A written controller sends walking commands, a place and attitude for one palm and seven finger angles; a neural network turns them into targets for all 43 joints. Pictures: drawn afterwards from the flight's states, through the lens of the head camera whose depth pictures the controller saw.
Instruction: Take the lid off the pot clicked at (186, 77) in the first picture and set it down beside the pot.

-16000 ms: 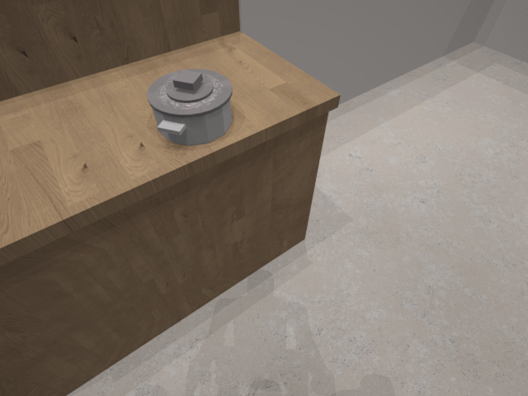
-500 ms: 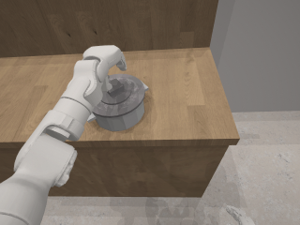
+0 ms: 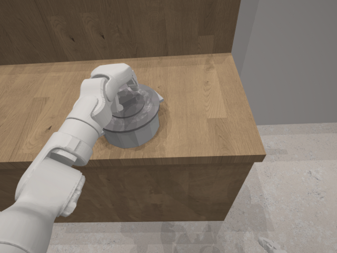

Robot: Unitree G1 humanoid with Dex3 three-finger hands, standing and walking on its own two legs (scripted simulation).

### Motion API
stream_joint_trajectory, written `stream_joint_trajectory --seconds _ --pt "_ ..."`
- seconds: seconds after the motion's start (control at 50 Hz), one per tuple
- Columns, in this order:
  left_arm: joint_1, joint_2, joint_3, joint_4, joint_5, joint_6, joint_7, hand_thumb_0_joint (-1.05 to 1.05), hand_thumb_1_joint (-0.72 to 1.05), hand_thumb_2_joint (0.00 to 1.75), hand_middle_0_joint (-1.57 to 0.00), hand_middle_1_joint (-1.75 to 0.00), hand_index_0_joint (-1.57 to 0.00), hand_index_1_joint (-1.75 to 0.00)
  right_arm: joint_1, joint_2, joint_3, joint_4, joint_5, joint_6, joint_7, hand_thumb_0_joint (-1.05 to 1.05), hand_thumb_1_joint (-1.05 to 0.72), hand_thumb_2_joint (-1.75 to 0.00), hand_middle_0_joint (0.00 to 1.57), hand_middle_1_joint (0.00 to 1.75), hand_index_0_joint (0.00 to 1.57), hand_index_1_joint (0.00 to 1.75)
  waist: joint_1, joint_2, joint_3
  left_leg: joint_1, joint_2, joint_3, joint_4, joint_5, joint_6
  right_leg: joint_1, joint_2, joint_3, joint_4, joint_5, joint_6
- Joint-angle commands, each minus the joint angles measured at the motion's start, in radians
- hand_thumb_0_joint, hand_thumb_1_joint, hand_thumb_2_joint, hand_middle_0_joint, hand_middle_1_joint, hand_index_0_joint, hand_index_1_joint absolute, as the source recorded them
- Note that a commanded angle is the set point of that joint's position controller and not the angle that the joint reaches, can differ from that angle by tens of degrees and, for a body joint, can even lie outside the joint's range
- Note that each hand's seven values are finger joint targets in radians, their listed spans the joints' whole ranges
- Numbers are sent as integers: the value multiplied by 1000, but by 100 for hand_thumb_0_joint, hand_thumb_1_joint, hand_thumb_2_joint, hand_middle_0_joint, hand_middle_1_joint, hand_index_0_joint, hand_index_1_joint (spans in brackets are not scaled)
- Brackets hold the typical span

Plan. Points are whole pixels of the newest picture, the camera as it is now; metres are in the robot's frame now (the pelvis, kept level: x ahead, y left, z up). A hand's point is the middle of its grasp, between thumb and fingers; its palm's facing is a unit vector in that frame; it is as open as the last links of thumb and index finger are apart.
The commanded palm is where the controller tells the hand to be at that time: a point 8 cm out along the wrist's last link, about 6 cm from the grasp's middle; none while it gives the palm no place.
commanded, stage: lower the open fingers around the knob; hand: left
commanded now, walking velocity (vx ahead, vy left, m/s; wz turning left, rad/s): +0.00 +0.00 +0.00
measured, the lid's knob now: (124, 98) +0.49 +0.12 +0.10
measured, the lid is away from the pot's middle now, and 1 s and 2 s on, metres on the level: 0.00 0.00 0.00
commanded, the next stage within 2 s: close the fingers and squeeze the knob in 1.72 s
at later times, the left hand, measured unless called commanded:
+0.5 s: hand (118, 98) +0.46 +0.12 +0.13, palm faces -0.34 -0.03 -0.94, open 10.0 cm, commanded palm +0.45 +0.13 +0.18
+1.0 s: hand (118, 100) +0.46 +0.12 +0.12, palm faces -0.33 -0.03 -0.94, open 9.9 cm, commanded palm +0.45 +0.12 +0.18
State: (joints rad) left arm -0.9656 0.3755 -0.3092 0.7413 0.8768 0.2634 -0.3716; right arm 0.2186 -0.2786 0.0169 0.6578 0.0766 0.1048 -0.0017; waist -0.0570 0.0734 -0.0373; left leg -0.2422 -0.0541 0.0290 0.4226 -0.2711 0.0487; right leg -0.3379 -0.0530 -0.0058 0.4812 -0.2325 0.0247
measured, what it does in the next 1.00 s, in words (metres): stands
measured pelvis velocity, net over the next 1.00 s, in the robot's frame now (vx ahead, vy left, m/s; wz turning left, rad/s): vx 0.00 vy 0.00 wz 0.00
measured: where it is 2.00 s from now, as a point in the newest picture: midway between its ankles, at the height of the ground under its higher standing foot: outside the picture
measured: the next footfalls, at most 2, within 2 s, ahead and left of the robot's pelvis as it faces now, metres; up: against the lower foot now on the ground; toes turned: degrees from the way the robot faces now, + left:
none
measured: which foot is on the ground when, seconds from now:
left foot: down 0.00-1.00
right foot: down 0.00-1.00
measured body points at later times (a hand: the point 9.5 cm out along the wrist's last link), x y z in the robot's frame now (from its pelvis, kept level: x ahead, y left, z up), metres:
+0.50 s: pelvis +0.00 +0.00 +0.00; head +0.03 -0.03 +0.45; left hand +0.47 +0.12 +0.18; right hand +0.08 -0.25 -0.14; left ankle -0.04 +0.09 -0.74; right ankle +0.00 -0.14 -0.74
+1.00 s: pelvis +0.00 +0.00 +0.00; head +0.03 -0.03 +0.45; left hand +0.47 +0.12 +0.18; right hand +0.10 -0.25 -0.14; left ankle -0.04 +0.09 -0.74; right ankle +0.00 -0.14 -0.74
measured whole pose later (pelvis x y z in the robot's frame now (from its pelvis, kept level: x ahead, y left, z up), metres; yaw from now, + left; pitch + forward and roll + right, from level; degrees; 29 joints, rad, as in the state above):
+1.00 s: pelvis +0.00 +0.00 +0.00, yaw +0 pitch +6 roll +1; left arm -1.02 0.35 -0.34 0.89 0.88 0.25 -0.31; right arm 0.23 -0.27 0.02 0.67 0.08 0.14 -0.01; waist -0.06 0.06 -0.06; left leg -0.29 -0.05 0.03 0.46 -0.28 0.05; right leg -0.38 -0.05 0.00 0.50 -0.23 0.03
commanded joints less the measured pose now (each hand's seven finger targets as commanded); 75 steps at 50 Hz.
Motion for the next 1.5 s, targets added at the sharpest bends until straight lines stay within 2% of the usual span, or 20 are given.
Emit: stream_joint_trajectory --seconds 0.0,0.02,0.08,0.12,0.16,0.2,0.28,0.32,0.42,0.82,0.86,1.08,1.12,1.18,1.22,1.28,1.32,1.38,1.44,1.48 --pt "-500 201 93 -180 14 4 46 0 -31 151 -85 -8 -85 -8 -54 -106 -41 -127 -4 -33 2 0 -90 -90 20 30 20 30 3 -118 -390 116 8 -29 -5 381 12 185 49 -38 -6 371 -58" --pt "-510 238 119 -174 18 1 49 0 -31 151 -85 -8 -85 -8 -53 -110 -39 -125 -4 -33 -2 0 -90 -90 20 30 20 30 3 -122 -389 105 6 -29 -8 357 13 191 49 -38 -5 366 -59" --pt "-514 155 50 -129 9 -2 48 0 -31 151 -85 -8 -85 -8 -44 -106 -41 -114 -2 -30 -7 0 -90 -90 20 30 20 30 -17 -107 -344 99 5 -28 -4 347 13 144 50 -45 -15 346 -62" --pt "-477 218 101 -42 29 -4 59 0 -31 151 -85 -8 -85 -8 -35 -111 -32 -106 1 -25 -11 0 -90 -90 20 30 20 30 -4 -128 -325 65 6 -25 -13 300 7 143 53 -46 -6 312 -61" --pt "-517 142 37 -43 27 -10 58 0 -31 151 -85 -8 -85 -8 -33 -105 -35 -102 1 -19 -11 0 -90 -90 20 30 20 30 -19 -117 -323 74 7 -22 -10 290 7 113 52 -47 -7 300 -61" --pt "-525 237 119 -60 32 -26 72 0 -31 151 -85 -8 -85 -8 -20 -112 -37 -106 -6 -20 -14 0 -90 -90 20 30 20 30 -3 -95 -392 84 8 -27 -5 317 7 158 50 -38 3 321 -64" --pt "-472 141 59 31 13 -21 67 0 -31 151 -85 -8 -85 -8 -14 -112 -39 -100 -2 -11 -15 0 -90 -90 20 30 20 30 -20 -150 -329 48 13 -19 -5 312 8 124 51 -47 -5 325 -60" --pt "-503 200 98 18 18 -25 72 0 -31 151 -85 -8 -85 -8 -12 -116 -37 -103 -4 -11 -16 0 -90 -90 20 30 20 30 -13 -153 -341 40 10 -18 -10 283 11 143 50 -39 -4 316 -59" --pt "-457 175 75 69 23 -31 66 0 -31 151 -85 -8 -85 -8 -3 -115 -35 -103 0 -9 -16 0 -90 -90 20 30 20 30 -17 -145 -315 31 10 -13 -7 284 11 125 53 -42 -4 311 -59" --pt "-470 169 79 10 16 -30 71 0 -31 151 -85 -8 -85 -8 -6 -116 -41 -104 -3 -3 -9 0 -90 -90 20 30 20 30 -12 -128 -340 54 14 -20 -6 300 10 126 55 -42 -1 309 -61" --pt "-469 105 28 0 4 -23 69 0 -31 151 -85 -8 -85 -8 -19 -108 -38 -113 -2 -3 -7 0 -90 -90 20 30 20 30 -19 -127 -334 58 10 -20 -4 298 11 118 54 -45 -4 312 -61" --pt "-508 79 15 89 -5 -12 62 0 -31 151 -85 -8 -85 -8 -10 -120 -35 -88 -5 10 -17 0 -90 -90 20 30 20 30 -39 -154 -294 19 8 -16 -2 241 9 79 55 -48 -5 280 -62" --pt "-487 129 54 129 4 -9 62 0 -31 151 -85 -8 -85 -8 1 -121 -34 -85 -4 8 -21 0 -90 -90 20 30 20 30 -34 -179 -294 6 7 -9 1 227 10 92 56 -44 0 280 -58" --pt "-516 39 -18 81 1 -21 48 0 -31 151 -85 -8 -85 -8 -3 -117 -38 -91 -5 11 -16 0 -90 -90 20 30 20 30 -46 -142 -318 37 12 -17 9 273 8 65 55 -51 5 291 -62" --pt "-476 136 69 92 3 -26 54 0 -31 151 -85 -8 -85 -8 5 -119 -37 -97 -9 7 -17 0 -90 -90 20 30 20 30 -24 -158 -344 29 8 -12 12 280 10 113 55 -42 9 315 -59" --pt "-465 37 -8 51 -18 -30 43 0 -31 151 -85 -8 -85 -8 -8 -114 -40 -108 -7 9 -11 0 -90 -90 20 30 20 30 -34 -155 -341 39 9 -14 16 320 13 102 54 -47 5 340 -59" --pt "-456 113 48 84 -6 -27 49 0 -31 151 -85 -8 -85 -8 1 -120 -38 -96 -4 12 -13 0 -90 -90 20 30 20 30 -29 -169 -302 12 9 -8 9 269 12 103 58 -45 0 316 -57" --pt "-488 82 18 79 -10 -25 49 0 -31 151 -85 -8 -85 -8 -1 -123 -41 -91 -1 15 -15 0 -90 -90 20 30 20 30 -38 -159 -284 6 10 -10 2 243 12 81 55 -48 -3 288 -61" --pt "-436 110 47 6 -1 -34 58 0 -31 151 -85 -8 -85 -8 -9 -111 -39 -113 -6 6 -8 0 -90 -90 20 30 20 30 -13 -131 -372 55 10 -14 12 321 12 135 55 -43 9 339 -61" --pt "-427 67 13 39 -16 -26 55 0 -31 151 -85 -8 -85 -8 -8 -117 -40 -103 -1 14 -7 0 -90 -90 20 30 20 30 -27 -160 -310 26 12 -13 7 299 11 105 57 -50 -4 326 -60"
